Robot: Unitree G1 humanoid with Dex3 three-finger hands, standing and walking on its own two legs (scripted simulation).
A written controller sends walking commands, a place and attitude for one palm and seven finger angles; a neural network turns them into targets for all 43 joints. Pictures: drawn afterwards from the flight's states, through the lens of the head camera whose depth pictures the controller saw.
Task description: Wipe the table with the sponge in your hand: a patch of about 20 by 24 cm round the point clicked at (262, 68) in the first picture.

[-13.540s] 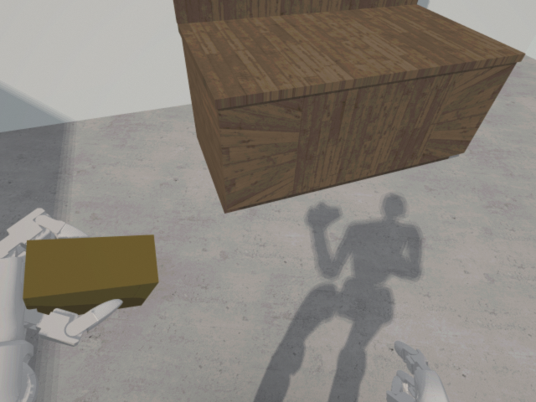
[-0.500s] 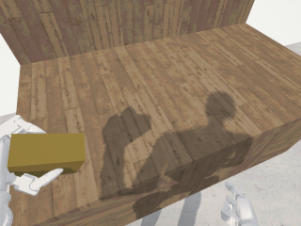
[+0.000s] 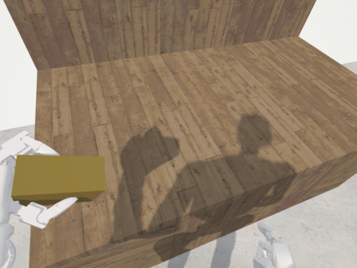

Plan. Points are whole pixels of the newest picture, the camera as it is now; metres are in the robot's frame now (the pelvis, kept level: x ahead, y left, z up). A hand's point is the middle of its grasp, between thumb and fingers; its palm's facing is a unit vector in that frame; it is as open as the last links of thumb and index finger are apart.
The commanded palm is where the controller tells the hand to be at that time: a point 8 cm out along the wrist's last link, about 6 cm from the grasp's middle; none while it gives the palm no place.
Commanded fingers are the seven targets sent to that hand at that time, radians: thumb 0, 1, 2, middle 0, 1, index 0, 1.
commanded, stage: come to a stop and stand still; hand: left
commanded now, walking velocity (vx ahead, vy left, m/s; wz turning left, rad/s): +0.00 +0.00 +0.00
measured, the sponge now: (73, 181) +0.23 +0.21 +0.13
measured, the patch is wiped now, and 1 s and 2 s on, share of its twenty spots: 0.00 0.00 0.00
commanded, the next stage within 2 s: look again from close up in 0.14 s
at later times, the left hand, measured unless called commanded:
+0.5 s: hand (54, 178) +0.21 +0.23 +0.16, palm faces +0.28 -0.85 -0.45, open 9.8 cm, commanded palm +0.16 +0.27 +0.17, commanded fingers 0.00 0.10 1.30 -1.20 -1.60 -1.20 -1.60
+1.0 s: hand (49, 179) +0.22 +0.24 +0.14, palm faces +0.30 -0.86 -0.41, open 9.8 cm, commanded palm +0.17 +0.28 +0.17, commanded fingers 0.00 0.10 1.30 -1.20 -1.60 -1.20 -1.60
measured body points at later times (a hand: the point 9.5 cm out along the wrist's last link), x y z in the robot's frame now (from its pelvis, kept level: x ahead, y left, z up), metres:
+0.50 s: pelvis -0.02 +0.00 -0.01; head +0.01 +0.00 +0.44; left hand +0.19 +0.27 +0.18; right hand +0.15 -0.23 -0.08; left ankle +0.03 +0.06 -0.74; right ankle +0.01 -0.14 -0.74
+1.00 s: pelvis +0.00 +0.00 -0.01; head +0.02 +0.02 +0.44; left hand +0.20 +0.29 +0.17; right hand +0.18 -0.22 -0.07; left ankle +0.03 +0.06 -0.74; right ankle +0.01 -0.14 -0.74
